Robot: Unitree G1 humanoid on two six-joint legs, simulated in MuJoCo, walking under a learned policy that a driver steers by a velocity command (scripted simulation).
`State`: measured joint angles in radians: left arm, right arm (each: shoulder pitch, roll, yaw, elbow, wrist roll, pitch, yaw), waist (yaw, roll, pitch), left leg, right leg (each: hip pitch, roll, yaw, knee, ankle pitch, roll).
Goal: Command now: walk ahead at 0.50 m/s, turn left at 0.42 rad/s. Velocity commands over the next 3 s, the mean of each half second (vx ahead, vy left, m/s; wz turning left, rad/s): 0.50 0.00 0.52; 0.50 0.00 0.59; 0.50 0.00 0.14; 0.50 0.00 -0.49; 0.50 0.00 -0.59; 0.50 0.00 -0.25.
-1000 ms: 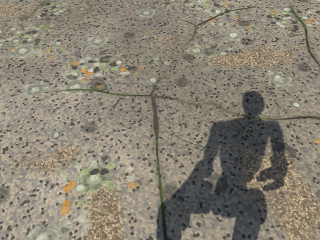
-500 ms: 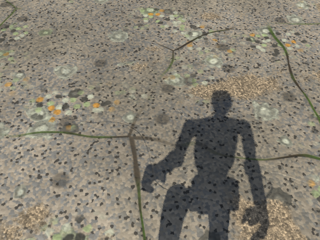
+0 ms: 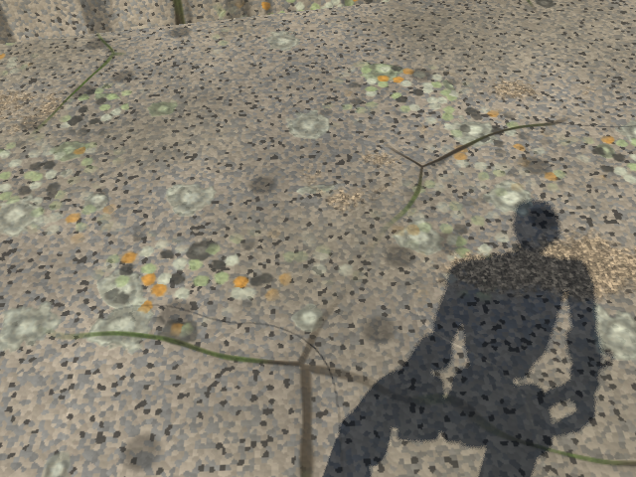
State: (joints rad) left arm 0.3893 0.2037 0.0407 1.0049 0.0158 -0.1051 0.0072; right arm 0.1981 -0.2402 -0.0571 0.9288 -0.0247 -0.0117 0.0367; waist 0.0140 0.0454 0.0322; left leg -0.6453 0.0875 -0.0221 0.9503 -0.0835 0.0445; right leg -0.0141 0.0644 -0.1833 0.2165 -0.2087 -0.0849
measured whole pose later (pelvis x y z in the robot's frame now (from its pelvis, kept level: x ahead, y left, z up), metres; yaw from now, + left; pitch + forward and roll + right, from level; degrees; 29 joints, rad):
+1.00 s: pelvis +0.54 +0.10 +0.00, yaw +35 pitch +1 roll -1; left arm 0.28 0.25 0.04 0.81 0.02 -0.08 0.00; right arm 0.24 -0.32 -0.07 0.79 -0.03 0.00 0.04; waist 0.00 0.06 0.04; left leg -0.56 0.01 -0.04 1.12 -0.28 0.05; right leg -0.17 0.01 -0.13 0.35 -0.19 -0.04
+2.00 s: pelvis +0.95 +0.41 -0.01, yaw +19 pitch +0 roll +0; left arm 0.26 0.28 0.08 0.86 0.00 -0.02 -0.01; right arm 0.20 -0.24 -0.03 0.80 -0.04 -0.06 0.00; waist 0.00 0.01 0.06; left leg -0.48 0.09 -0.01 1.20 -0.33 -0.01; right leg -0.26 0.14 -0.04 0.44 -0.19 -0.14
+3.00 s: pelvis +1.45 +0.49 -0.01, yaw -5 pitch +1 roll +1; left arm 0.21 0.24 0.03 0.81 0.02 -0.05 -0.01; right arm 0.34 -0.25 -0.03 0.88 -0.02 -0.05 0.02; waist -0.03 0.02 0.03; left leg -0.39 0.06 0.03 1.10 -0.36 0.04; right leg -0.27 0.05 -0.07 0.44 -0.19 -0.08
